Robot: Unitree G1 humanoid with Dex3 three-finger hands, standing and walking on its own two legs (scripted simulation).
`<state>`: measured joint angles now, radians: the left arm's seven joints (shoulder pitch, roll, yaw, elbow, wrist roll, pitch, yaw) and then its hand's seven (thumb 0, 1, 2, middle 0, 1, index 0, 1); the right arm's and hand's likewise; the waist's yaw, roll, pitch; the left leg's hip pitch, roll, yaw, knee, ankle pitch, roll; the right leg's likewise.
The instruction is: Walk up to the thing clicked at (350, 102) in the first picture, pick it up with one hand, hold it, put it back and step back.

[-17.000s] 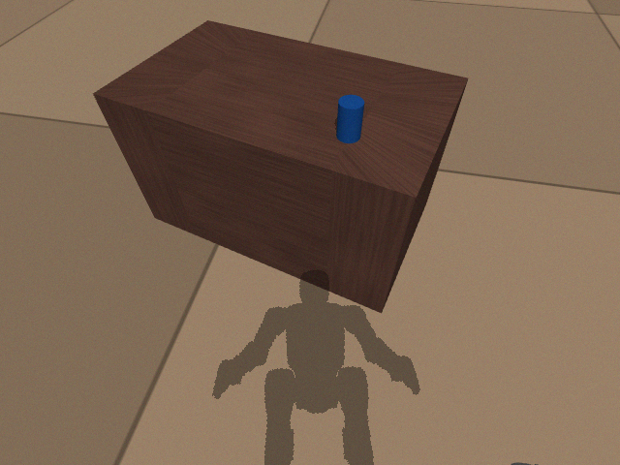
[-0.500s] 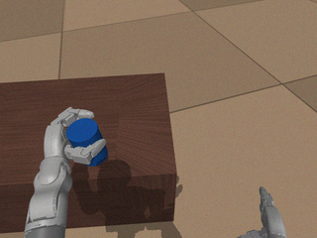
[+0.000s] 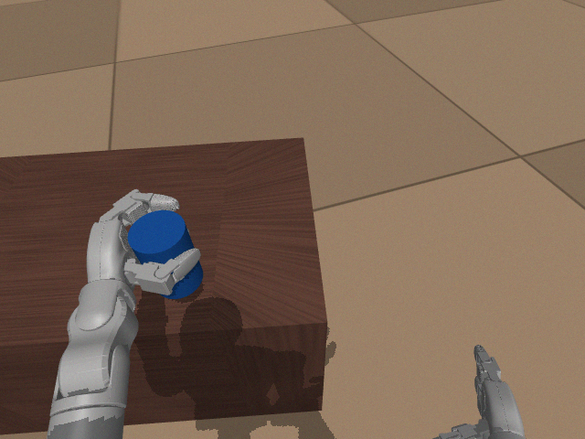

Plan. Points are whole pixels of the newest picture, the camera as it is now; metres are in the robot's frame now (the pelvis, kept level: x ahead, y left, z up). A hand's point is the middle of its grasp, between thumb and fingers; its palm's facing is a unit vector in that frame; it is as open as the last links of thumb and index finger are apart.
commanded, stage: hold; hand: left
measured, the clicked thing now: (169, 256) +0.33 +0.17 +0.10
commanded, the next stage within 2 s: crouch in 0.98 s
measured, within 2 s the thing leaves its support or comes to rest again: neither
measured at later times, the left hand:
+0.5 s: hand (157, 252) +0.32 +0.17 +0.13, palm faces +0.15 -0.99 -0.01, open 9.6 cm
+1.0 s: hand (151, 256) +0.31 +0.18 +0.12, palm faces +0.18 -0.98 -0.02, open 9.6 cm
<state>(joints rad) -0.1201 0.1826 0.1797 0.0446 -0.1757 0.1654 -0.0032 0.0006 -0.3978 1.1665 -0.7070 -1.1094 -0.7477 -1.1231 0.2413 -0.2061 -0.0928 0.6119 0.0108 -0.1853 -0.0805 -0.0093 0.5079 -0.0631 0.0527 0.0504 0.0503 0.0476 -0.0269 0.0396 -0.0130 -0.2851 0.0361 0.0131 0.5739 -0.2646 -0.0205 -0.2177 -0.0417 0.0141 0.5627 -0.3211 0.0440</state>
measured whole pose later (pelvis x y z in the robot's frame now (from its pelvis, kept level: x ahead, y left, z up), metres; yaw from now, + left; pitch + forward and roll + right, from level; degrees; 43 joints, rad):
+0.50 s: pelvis -0.01 +0.00 +0.00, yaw +1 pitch -2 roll +0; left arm -0.09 0.19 0.19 0.05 -0.18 0.13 0.00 0.00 -0.39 1.17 -0.70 -1.12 -0.74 -1.14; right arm 0.22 -0.20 -0.09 0.63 0.01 -0.20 -0.09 -0.01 0.51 -0.06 0.05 0.05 0.05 0.05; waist -0.02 0.03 -0.01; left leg -0.28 0.04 0.00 0.56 -0.25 -0.02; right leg -0.21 -0.04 0.00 0.56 -0.31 0.04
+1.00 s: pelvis +0.00 +0.00 +0.00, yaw +0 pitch -2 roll +0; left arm -0.05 0.19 0.20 0.02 -0.17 0.10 0.01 0.00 -0.39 1.17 -0.69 -1.12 -0.73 -1.14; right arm 0.23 -0.21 -0.09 0.63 0.01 -0.18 -0.09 -0.01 0.51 -0.06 0.05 0.05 0.05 0.05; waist -0.02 0.03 -0.01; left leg -0.28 0.04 0.01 0.55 -0.25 -0.02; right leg -0.20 -0.04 0.01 0.54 -0.31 0.04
